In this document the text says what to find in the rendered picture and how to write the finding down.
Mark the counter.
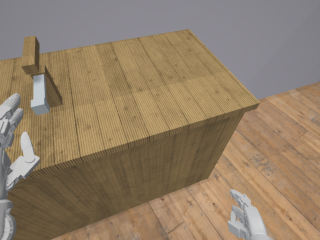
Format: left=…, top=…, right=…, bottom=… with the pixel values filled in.
left=0, top=29, right=260, bottom=240

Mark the left robot forearm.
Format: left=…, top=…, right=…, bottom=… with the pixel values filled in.
left=0, top=199, right=17, bottom=240

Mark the robot right hand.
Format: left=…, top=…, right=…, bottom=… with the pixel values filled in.
left=227, top=189, right=268, bottom=240

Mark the tap lever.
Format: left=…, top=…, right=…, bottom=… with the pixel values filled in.
left=30, top=74, right=50, bottom=116

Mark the robot left hand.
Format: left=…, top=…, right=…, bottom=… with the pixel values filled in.
left=0, top=93, right=40, bottom=200

